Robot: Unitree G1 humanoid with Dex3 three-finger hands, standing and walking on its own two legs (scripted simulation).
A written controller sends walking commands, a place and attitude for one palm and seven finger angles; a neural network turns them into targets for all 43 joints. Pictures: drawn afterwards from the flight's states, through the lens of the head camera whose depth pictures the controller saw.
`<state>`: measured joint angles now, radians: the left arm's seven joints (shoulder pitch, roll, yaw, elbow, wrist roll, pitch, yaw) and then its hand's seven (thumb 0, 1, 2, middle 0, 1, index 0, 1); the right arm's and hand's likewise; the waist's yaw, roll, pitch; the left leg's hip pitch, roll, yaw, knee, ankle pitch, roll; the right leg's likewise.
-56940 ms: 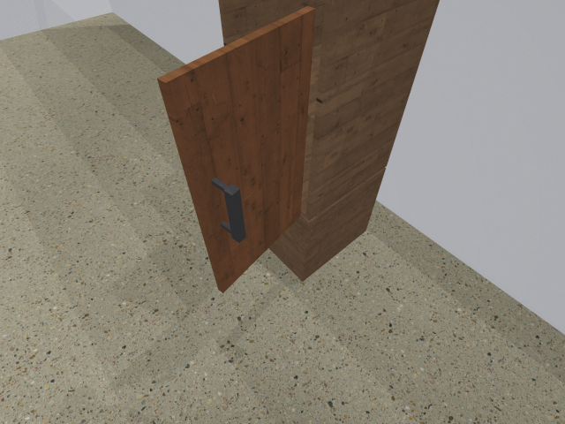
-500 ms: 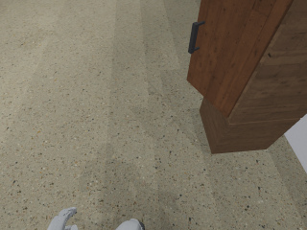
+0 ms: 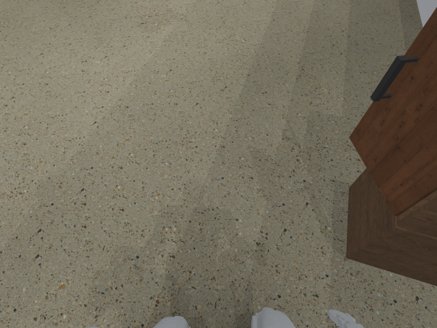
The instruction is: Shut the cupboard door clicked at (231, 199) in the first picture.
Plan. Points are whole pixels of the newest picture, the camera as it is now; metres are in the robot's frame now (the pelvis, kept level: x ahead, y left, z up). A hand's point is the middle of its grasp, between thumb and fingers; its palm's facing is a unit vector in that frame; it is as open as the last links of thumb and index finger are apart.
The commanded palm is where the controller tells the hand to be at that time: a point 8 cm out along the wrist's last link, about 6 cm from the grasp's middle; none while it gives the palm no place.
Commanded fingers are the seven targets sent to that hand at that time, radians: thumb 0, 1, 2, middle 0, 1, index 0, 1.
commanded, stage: walk to a spot facing it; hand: left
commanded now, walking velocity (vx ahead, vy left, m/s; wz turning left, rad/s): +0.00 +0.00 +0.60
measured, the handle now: (393, 79) +0.77 -0.46 -0.02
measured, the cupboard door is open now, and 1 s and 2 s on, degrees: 27 27 27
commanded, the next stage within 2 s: turn to face it in 1.38 s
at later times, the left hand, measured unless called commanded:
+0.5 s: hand out of the picture +0.00 +0.21 -0.18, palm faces +0.37 -0.91 -0.20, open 7.4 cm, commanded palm none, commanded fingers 0.00 0.90 0.90 -0.20 -0.30 -0.20 -0.30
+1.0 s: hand (110, 269) +0.23 +0.25 -0.14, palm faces +0.53 -0.82 -0.22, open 7.4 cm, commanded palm none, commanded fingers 0.00 0.90 0.90 -0.20 -0.30 -0.20 -0.30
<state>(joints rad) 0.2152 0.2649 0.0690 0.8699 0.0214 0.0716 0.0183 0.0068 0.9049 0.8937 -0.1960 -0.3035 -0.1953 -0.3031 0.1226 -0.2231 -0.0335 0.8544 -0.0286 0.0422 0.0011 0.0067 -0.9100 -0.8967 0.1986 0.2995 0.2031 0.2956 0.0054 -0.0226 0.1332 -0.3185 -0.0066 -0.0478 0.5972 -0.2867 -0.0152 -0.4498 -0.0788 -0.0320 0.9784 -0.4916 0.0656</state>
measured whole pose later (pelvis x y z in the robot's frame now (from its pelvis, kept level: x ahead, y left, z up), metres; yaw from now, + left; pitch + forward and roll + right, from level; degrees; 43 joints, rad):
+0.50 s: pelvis +0.07 +0.02 -0.01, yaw +20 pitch +1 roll +1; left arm 0.35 0.23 0.07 0.94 0.03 0.00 -0.01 0.00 0.90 0.89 -0.20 -0.30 -0.20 -0.30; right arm 0.17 -0.22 -0.05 0.87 -0.03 0.00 0.05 0.01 -0.91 -0.90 0.20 0.30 0.20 0.30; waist 0.01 -0.06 0.08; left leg -0.33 0.02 0.11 0.62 -0.27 0.03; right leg -0.24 -0.20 -0.21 0.80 -0.49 0.06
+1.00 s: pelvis +0.26 +0.05 +0.01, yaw +34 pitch +0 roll +0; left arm 0.23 0.16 0.05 0.89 0.04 -0.05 0.00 0.00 0.90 0.89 -0.20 -0.30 -0.20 -0.30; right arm 0.26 -0.22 -0.07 1.00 -0.02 0.01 0.03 0.01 -0.91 -0.90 0.20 0.30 0.20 0.29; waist -0.04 0.02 0.06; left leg -0.51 0.04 0.01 1.24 -0.30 0.02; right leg -0.26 -0.08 -0.22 0.51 -0.25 -0.02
